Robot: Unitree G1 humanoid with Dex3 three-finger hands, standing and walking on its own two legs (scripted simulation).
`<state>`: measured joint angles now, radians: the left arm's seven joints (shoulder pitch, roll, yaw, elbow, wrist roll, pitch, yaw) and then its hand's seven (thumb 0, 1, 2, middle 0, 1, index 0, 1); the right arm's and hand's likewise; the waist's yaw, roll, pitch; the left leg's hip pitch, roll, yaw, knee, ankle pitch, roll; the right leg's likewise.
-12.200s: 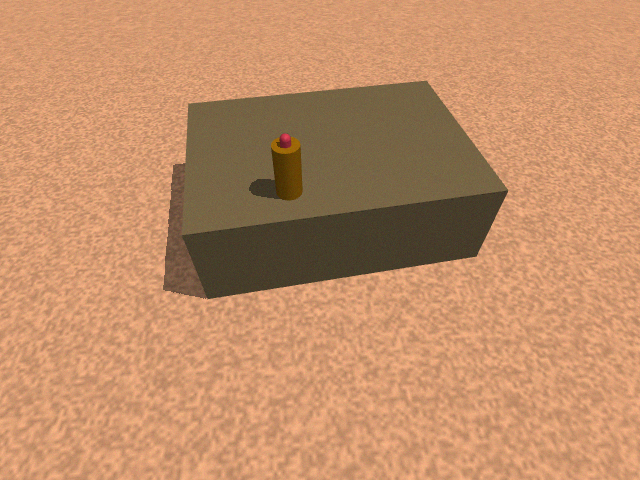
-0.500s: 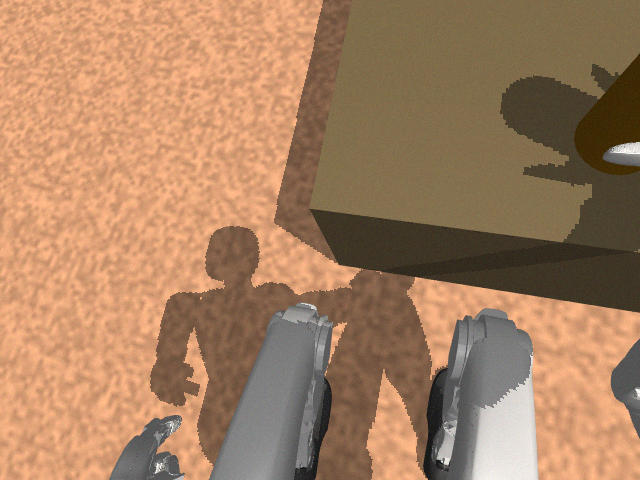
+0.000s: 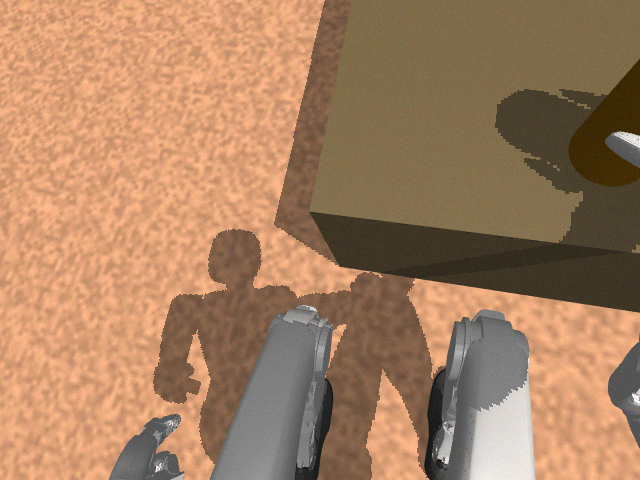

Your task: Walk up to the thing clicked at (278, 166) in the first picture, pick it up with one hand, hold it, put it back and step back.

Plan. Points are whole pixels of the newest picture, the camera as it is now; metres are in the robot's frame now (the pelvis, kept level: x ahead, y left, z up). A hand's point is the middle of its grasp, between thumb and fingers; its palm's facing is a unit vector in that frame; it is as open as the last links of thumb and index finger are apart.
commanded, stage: settle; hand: right
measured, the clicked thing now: out of the picture +0.50 -0.30 +0.03
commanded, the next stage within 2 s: lift in 1.02 s
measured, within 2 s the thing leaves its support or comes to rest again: leaves its support in 0.08 s
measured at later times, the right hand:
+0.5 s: hand out of the picture +0.49 -0.33 +0.09, palm faces +0.40 +0.92 -0.01, open 11.9 cm
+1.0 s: hand out of the picture +0.50 -0.34 +0.12, palm faces +0.40 +0.92 -0.01, open 11.9 cm
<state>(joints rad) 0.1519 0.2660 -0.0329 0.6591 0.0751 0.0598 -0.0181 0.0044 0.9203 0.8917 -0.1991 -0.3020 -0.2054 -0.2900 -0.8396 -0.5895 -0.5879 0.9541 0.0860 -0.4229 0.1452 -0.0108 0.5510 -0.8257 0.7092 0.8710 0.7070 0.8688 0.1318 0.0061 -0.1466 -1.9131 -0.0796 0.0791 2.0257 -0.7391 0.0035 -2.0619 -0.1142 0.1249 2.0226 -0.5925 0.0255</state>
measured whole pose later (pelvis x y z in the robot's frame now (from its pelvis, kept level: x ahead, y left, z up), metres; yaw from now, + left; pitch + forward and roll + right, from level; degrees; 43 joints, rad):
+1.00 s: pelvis +0.03 -0.02 +0.11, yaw -2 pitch +34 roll +7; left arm 0.18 0.25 -0.02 0.66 0.05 0.03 -0.01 0.01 0.91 0.90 -0.20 -0.30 -0.20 -0.29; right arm -0.77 -0.55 -0.55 0.95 0.11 -0.41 0.13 -0.01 0.61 -0.93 0.65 1.01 0.64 1.01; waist 0.12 -0.02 -0.17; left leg -1.57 -0.06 0.06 1.66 -0.70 -0.01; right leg -1.72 -0.10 0.08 1.70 -0.58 0.01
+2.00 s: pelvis +0.05 -0.02 +0.23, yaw -7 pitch +19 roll +4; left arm 0.22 0.22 0.01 0.67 0.02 -0.01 0.02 0.01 0.89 0.91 -0.20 -0.31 -0.20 -0.30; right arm -0.36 -0.26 -0.31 0.58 0.14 -0.38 -0.03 -0.01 0.61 -0.94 0.63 1.02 0.63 1.02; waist 0.05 -0.02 -0.13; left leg -0.93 -0.03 0.04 1.14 -0.54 -0.01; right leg -1.08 -0.08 0.04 1.19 -0.45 0.01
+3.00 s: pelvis +0.07 -0.01 +0.29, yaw -8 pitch +10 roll +2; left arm 0.22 0.21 0.01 0.67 0.02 0.00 0.04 0.01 0.91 0.91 -0.19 -0.31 -0.20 -0.30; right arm -0.20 -0.15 -0.17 0.49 0.12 -0.41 -0.11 -0.01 0.61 -0.95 0.62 1.04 0.62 1.04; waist 0.02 -0.01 -0.07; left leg -0.56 -0.01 0.01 0.85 -0.46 -0.01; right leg -0.68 -0.06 0.00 0.87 -0.36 0.01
